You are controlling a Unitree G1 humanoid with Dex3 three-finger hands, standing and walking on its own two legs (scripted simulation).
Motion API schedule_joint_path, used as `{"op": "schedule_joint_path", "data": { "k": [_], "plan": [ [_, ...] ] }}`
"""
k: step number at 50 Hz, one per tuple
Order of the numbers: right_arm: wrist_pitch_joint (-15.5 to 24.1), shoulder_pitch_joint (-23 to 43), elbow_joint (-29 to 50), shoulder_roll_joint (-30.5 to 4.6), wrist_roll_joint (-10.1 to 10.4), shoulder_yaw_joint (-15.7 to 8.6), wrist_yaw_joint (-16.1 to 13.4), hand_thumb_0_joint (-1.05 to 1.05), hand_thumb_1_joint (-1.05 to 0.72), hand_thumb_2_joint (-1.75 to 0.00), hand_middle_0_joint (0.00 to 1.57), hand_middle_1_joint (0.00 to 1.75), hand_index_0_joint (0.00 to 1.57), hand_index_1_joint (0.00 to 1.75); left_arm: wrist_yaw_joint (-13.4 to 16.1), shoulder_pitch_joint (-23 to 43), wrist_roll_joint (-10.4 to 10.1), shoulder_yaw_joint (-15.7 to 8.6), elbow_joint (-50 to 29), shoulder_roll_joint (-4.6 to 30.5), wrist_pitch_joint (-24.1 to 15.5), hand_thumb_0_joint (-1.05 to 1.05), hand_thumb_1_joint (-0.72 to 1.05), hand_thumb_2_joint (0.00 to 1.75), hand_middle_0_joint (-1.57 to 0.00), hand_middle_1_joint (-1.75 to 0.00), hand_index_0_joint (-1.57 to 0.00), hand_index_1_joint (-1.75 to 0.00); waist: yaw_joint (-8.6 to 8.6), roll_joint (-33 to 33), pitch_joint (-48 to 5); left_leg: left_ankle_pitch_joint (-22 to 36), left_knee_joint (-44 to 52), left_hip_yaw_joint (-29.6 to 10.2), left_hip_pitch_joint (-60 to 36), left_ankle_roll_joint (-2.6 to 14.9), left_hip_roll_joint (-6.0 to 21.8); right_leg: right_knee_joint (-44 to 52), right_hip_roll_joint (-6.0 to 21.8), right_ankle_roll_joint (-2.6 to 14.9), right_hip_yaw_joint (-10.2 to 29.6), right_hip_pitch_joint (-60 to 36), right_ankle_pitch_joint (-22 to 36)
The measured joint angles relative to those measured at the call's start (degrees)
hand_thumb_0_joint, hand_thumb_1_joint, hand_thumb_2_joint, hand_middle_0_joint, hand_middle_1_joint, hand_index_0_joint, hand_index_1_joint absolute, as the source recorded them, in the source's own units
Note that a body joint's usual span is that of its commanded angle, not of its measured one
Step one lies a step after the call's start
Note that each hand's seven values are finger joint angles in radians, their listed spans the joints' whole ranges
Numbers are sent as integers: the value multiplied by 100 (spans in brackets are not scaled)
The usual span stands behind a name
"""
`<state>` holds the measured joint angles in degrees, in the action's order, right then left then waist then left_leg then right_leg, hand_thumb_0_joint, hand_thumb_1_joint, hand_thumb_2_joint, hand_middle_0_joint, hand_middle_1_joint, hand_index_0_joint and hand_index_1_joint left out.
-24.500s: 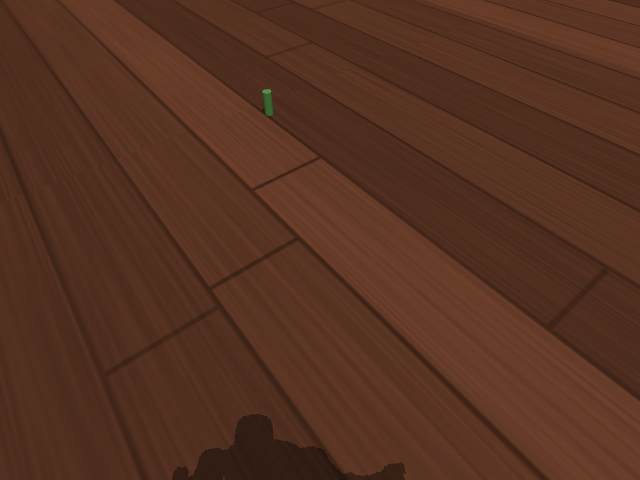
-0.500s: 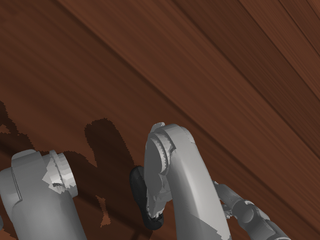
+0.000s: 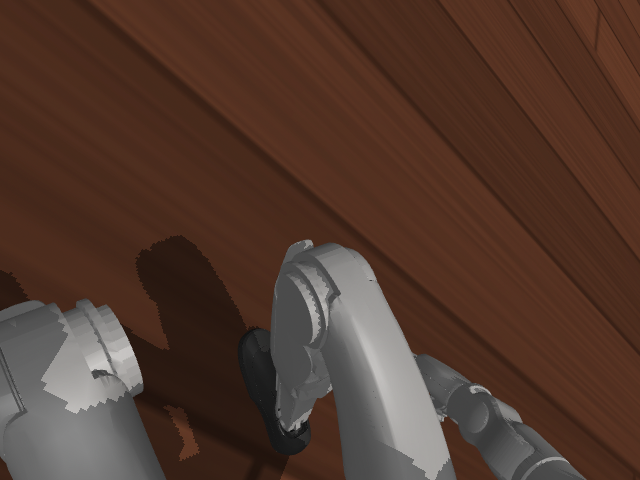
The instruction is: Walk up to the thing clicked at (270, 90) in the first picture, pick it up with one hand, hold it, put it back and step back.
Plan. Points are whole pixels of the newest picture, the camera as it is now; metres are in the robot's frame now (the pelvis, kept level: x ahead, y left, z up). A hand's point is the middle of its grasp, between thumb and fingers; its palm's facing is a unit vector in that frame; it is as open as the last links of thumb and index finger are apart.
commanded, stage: lower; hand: left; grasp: from the side
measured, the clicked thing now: out of the picture +0.43 +0.33 -0.20
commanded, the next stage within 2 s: loosen in 0.22 s
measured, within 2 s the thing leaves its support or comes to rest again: neither
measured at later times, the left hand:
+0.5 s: hand out of the picture +0.43 +0.32 -0.18, palm faces +0.45 -0.89 -0.01, open 7.0 cm
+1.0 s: hand out of the picture +0.43 +0.32 -0.17, palm faces +0.46 -0.89 +0.01, open 16.2 cm
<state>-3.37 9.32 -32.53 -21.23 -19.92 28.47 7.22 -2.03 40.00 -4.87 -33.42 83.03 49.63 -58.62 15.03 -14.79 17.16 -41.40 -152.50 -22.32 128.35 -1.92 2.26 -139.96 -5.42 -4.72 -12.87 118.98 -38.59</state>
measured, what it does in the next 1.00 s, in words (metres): stands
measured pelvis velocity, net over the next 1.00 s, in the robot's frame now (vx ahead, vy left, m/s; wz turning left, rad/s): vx -0.01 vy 0.01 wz -0.03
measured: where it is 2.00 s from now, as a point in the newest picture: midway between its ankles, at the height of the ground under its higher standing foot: (202, 456)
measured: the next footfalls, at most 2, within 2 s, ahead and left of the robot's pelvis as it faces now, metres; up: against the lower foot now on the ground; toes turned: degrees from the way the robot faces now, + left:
none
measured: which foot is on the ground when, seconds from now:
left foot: down 0.00-1.00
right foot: down 0.00-1.00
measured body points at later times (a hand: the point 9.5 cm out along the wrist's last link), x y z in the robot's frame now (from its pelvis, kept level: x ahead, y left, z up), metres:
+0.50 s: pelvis +0.00 +0.00 +0.00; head +0.23 +0.19 +0.33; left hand +0.40 +0.37 -0.17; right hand +0.16 -0.24 -0.04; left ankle +0.07 +0.13 -0.25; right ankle +0.13 -0.12 -0.25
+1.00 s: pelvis -0.01 +0.01 +0.00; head +0.23 +0.20 +0.33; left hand +0.40 +0.37 -0.17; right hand +0.16 -0.24 -0.03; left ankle +0.07 +0.13 -0.25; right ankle +0.13 -0.12 -0.25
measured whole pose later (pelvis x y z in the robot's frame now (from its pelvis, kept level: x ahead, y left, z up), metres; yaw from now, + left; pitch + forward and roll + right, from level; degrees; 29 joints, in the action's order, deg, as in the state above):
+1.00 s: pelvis -0.01 +0.01 +0.00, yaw -2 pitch +12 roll -18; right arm -4.2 10.6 -30.4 -21.2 -20.7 31.4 7.1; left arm -0.6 39.9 -5.5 -33.1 84.4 52.0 -61.4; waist 15.0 -16.6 18.3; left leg -41.4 -153.1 -24.0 127.3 -0.8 2.9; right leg -138.5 -6.4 -4.9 -14.2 117.1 -37.4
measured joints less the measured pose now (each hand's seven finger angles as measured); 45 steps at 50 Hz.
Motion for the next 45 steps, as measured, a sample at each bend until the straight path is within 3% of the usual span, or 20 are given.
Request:
{"op": "schedule_joint_path", "data": {
  "k": [9, 22, 29, 36, 45],
  "plan": [
    [-35, 85, 63, 5, -57, 105, -11, 0, -90, -90, 21, 30, 20, 30, 102, -19, 74, 56, 76, 101, -77, 0, -4, 110, -87, -107, -93, -105, 8, -67, 65, -22, -44, -77, -33, 21, 5, 30, -32, -14, -55, -64, 15],
    [-46, 135, 110, -14, -89, 211, -13, 0, -90, -90, 21, 30, 20, 30, 172, -16, 13, 151, 227, 200, -209, 0, -2, 106, -87, -105, -93, -103, 13, -110, 92, -15, -74, -121, -45, 68, 25, 66, -69, -33, -89, -106, 57],
    [-39, 132, 134, 0, -89, 243, -19, 0, -91, -90, 21, 30, 20, 30, 164, 15, -27, 141, 216, 200, -267, 0, -2, 77, -85, -87, -89, -85, 5, -155, 89, -11, -80, -141, -67, 85, 33, 87, -82, -32, -106, -138, 76],
    [-69, 126, 188, 0, -84, 262, -11, -1, -92, -90, 21, 30, 20, 30, 179, 23, -16, 167, 244, 234, -267, -1, -20, 46, -67, -59, -69, -57, 10, -142, 87, 2, -69, -152, -61, 112, 38, 126, -88, -8, -124, -160, 92],
    [-76, 117, 210, 1, -90, 281, -1, -1, -92, -90, 21, 30, 20, 30, 202, 42, -1, 178, 245, 250, -281, -1, -38, 21, -41, -30, -41, -29, 2, -161, 106, 0, -61, -157, -84, 119, 48, 145, -92, 1, -132, -186, 102]
  ]
}}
